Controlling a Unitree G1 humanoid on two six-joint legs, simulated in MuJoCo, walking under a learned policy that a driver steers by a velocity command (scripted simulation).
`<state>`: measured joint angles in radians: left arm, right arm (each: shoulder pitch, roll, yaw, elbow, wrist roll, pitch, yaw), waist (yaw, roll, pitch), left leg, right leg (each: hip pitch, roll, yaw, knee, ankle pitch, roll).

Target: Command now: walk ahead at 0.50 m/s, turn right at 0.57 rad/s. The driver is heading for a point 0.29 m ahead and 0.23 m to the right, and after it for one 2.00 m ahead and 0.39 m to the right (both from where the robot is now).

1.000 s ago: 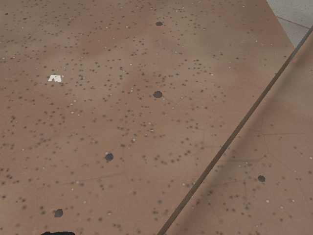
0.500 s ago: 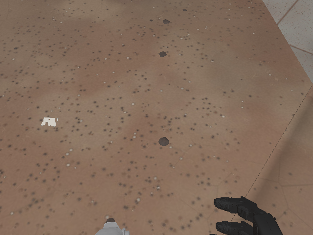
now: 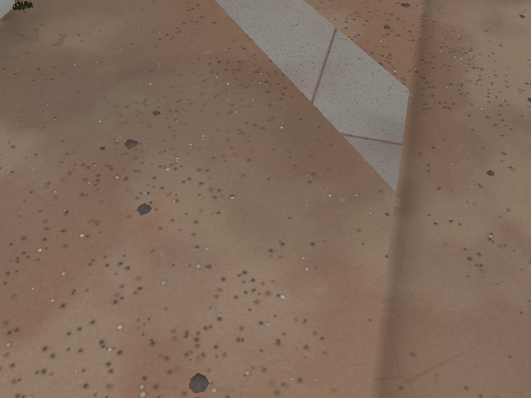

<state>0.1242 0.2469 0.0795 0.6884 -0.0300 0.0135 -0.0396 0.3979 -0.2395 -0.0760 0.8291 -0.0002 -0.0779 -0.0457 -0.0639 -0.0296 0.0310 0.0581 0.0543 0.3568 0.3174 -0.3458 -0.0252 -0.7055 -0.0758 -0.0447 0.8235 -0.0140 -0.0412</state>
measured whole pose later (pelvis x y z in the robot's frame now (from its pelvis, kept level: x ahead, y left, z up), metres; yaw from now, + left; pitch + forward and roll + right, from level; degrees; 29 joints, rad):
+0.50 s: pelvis +0.29 -0.03 +0.01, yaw -17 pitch +2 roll +2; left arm 0.38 0.23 0.04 0.71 -0.02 -0.06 0.00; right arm 0.01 -0.27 -0.04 0.68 0.00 -0.10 0.00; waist 0.06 0.05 0.00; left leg -0.72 0.08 -0.10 0.73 0.07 -0.03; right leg -0.12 0.09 0.16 0.33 -0.24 -0.08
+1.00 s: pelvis +0.59 -0.05 +0.01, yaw -25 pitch +2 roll +0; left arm 0.13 0.26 0.04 0.65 0.00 -0.06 0.00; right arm 0.39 -0.26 -0.03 0.86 0.01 -0.10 0.01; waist -0.08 -0.04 0.02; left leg -0.09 -0.07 0.02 0.26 -0.20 0.08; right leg -0.66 -0.07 0.05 0.81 -0.06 0.00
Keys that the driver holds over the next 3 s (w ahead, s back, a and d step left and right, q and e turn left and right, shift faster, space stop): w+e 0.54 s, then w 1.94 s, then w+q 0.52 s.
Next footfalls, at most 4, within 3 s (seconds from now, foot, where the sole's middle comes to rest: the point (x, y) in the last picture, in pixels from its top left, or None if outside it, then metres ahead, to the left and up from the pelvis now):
0.12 right None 0.26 -0.10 -0.77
0.66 left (256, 353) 0.62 0.02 -0.77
1.22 right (354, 285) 0.80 -0.27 -0.77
1.74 left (306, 187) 1.19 -0.18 -0.77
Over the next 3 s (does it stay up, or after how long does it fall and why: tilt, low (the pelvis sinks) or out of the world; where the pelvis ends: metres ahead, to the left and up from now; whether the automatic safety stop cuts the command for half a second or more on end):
stays up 1.62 -0.40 0.00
